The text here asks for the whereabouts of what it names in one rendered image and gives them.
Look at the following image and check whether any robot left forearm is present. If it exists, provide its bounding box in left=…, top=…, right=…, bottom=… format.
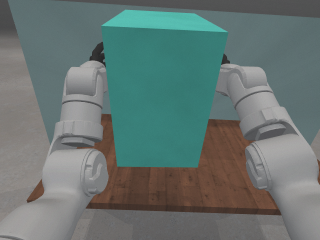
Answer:
left=42, top=60, right=108, bottom=187

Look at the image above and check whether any robot right forearm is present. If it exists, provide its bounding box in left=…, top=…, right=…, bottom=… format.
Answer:
left=215, top=63, right=319, bottom=178

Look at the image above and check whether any carton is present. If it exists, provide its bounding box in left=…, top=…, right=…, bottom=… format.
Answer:
left=101, top=9, right=229, bottom=168

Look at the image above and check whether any robot right upper arm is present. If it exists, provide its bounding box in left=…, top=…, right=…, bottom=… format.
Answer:
left=245, top=133, right=320, bottom=240

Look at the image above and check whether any table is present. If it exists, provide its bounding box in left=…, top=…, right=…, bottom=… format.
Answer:
left=26, top=114, right=320, bottom=216

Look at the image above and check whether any robot left upper arm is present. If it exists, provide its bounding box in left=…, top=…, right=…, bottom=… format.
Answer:
left=0, top=148, right=109, bottom=240

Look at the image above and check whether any left robot hand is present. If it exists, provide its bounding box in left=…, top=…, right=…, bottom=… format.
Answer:
left=89, top=42, right=106, bottom=68

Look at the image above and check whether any right robot hand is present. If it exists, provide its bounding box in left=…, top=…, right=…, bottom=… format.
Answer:
left=221, top=53, right=230, bottom=65

